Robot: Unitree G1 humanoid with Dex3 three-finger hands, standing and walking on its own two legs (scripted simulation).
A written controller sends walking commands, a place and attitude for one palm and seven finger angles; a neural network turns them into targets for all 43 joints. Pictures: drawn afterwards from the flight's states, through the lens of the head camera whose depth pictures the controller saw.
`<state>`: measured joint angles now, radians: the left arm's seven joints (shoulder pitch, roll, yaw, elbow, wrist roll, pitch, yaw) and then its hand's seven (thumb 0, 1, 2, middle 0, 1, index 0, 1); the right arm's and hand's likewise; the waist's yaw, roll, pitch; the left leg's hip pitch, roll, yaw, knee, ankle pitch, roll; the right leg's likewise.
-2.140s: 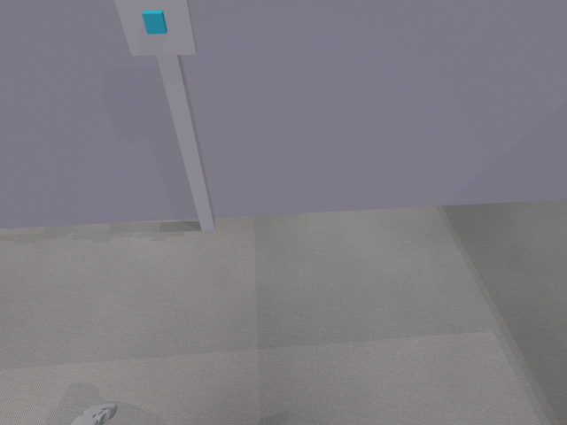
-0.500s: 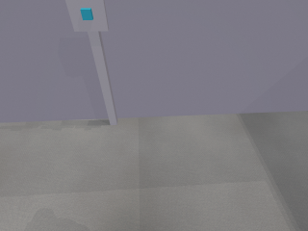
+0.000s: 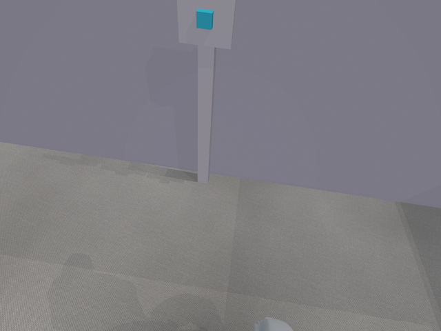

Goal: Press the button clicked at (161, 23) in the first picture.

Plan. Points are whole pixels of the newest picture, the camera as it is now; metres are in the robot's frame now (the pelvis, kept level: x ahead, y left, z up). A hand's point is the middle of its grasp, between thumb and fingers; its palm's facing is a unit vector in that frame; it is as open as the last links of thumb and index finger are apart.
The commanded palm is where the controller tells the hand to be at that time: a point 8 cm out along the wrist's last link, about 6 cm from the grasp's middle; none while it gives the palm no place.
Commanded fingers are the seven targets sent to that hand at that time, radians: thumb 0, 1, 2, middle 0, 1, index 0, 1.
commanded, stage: walk to a spot facing it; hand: left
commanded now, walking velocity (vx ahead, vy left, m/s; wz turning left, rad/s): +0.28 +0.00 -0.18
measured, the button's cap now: (205, 18) +0.95 +0.10 +0.14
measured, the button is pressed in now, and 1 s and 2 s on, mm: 0 0 0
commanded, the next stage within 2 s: take the last steps up to it in 0.06 s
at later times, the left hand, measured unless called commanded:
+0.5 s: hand (161, 286) +0.25 +0.14 -0.18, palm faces +0.02 -0.98 -0.21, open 7.3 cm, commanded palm none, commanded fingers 0.00 0.90 0.90 -0.20 -0.30 -0.20 -0.30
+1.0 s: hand (152, 235) +0.37 +0.18 -0.18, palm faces -0.03 -0.99 -0.14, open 7.4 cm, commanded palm none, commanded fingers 0.00 0.90 0.90 -0.20 -0.30 -0.20 -0.30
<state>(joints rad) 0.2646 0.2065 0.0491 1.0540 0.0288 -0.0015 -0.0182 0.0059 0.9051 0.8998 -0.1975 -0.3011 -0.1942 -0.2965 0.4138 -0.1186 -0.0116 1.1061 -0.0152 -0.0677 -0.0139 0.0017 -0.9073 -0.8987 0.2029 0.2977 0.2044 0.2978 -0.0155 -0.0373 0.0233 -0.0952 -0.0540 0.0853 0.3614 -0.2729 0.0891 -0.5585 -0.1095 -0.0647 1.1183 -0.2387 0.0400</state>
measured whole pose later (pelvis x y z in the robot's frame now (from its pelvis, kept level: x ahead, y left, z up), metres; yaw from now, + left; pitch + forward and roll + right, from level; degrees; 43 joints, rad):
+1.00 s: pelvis +0.37 +0.01 +0.00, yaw -7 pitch -1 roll +0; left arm 0.31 0.17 0.07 1.12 0.03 -0.01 0.00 0.00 0.91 0.90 -0.20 -0.30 -0.19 -0.30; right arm 0.26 -0.14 -0.04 1.07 -0.02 -0.08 -0.04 -0.02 -0.95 -0.90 0.20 0.30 0.20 0.30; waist 0.01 -0.04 0.03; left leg -0.14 0.03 0.21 0.41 -0.25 0.05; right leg -0.47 -0.07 -0.07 1.10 -0.32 0.00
